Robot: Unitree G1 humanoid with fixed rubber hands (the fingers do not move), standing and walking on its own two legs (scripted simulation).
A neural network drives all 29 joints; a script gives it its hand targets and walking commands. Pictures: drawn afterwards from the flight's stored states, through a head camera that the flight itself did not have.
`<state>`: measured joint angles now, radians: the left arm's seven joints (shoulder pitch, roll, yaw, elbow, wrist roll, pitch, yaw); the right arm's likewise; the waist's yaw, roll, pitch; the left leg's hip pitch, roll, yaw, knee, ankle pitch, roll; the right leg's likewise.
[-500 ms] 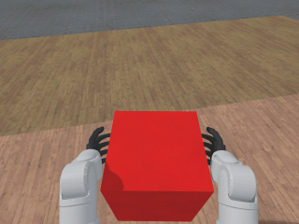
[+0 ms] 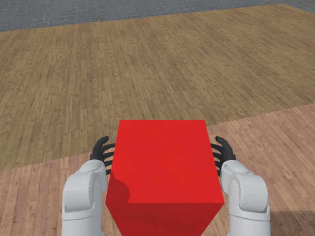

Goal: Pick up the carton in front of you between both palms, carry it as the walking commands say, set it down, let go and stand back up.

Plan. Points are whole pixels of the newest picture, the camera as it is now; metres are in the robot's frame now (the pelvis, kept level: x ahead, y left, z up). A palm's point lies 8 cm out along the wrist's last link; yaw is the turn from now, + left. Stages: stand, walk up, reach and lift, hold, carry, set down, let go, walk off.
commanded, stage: carry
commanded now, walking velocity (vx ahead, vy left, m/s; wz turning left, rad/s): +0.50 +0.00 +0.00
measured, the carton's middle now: (161, 180) +0.26 -0.01 -0.01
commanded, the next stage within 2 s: none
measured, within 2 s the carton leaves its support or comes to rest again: neither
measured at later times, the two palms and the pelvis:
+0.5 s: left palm (109, 76) +0.60 +0.15 +0.07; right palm (195, 69) +0.64 -0.15 +0.07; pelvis +0.35 -0.03 +0.00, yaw +6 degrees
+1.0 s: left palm (105, 26) +0.97 +0.21 +0.08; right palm (170, 23) +0.97 -0.09 +0.09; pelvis +0.68 +0.06 +0.00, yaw +1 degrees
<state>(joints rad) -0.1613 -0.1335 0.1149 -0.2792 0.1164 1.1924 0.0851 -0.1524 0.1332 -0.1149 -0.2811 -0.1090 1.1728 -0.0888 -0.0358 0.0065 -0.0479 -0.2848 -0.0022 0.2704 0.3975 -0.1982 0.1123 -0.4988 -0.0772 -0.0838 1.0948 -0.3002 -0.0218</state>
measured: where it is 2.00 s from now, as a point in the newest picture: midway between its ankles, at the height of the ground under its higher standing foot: (148, 104)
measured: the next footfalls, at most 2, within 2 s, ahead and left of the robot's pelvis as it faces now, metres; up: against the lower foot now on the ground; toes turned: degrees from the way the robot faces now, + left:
right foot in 0.32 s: +0.42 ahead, -0.10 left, +0.00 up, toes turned -9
left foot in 0.80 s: +0.73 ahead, +0.13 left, +0.00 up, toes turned +15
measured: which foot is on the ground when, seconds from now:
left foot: down 0.00-0.36, up 0.38-0.78, down 0.80-1.00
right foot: up 0.00-0.30, down 0.32-0.82, up 0.84-1.00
